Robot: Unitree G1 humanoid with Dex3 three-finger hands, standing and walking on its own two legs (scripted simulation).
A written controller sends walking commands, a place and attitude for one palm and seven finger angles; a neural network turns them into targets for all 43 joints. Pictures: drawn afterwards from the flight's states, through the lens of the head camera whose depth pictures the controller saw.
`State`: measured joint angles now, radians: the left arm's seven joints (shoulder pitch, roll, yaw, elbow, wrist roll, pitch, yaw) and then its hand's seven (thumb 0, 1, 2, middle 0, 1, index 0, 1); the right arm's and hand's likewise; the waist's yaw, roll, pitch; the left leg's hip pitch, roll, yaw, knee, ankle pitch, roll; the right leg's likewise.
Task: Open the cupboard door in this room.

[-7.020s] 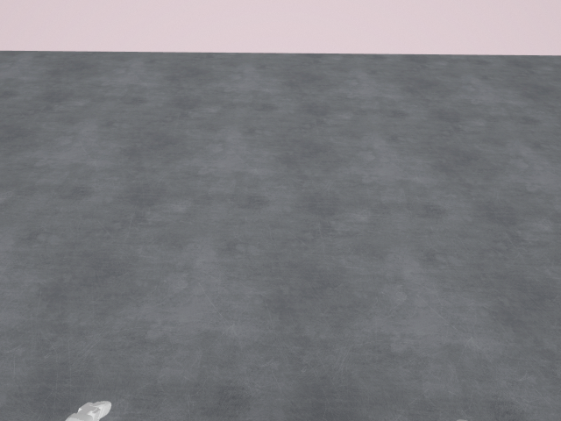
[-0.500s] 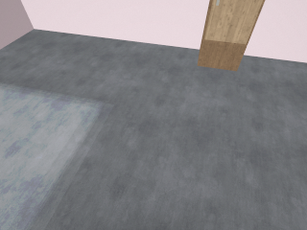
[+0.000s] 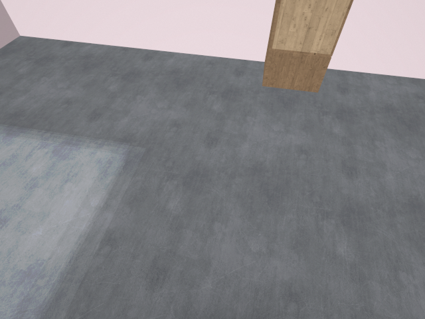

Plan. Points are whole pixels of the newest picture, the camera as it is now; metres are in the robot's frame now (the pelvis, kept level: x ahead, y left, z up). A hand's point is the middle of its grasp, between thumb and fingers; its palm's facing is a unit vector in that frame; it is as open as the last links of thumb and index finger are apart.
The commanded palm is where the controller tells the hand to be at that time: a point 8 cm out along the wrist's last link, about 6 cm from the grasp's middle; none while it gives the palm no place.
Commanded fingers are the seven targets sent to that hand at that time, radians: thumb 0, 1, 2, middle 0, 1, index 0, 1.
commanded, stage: turn or walk to find it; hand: left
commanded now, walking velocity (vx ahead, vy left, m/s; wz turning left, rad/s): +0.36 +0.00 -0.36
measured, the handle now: out of the picture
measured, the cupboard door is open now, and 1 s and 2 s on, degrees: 0 0 0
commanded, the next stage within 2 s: stand and wait in 0.30 s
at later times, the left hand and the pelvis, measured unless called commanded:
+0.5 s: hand out of the picture +0.10 +0.14 -0.18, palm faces +0.03 -0.99 -0.13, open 7.4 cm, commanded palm none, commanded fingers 0.00 0.90 0.90 -0.20 -0.30 -0.20 -0.30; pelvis +0.17 -0.01 -0.01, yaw -5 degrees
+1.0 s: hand (151, 237) +0.33 +0.17 -0.16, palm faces +0.03 -0.96 -0.26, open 7.4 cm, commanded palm none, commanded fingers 0.00 0.90 0.90 -0.20 -0.30 -0.20 -0.30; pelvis +0.24 -0.02 -0.01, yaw +1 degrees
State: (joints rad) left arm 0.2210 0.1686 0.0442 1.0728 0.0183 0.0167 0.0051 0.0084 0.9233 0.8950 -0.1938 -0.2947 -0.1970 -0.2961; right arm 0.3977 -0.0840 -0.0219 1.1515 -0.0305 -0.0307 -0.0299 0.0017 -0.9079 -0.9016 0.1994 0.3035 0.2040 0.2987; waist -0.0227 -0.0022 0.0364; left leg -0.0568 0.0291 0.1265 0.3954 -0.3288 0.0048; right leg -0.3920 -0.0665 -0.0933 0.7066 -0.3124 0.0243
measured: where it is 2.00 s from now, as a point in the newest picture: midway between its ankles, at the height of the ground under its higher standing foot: outside the picture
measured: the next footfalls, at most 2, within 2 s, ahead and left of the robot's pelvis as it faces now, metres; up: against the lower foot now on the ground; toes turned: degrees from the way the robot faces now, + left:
right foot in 0.06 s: +0.09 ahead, -0.11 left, +0.00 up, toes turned -9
left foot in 0.52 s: +0.32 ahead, +0.10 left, +0.00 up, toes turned +3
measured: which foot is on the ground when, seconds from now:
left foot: down 0.00-0.08, up 0.10-0.50, down 0.52-0.96, up 0.98-1.00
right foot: up 0.00-0.04, down 0.06-0.54, up 0.56-0.92, down 0.94-1.00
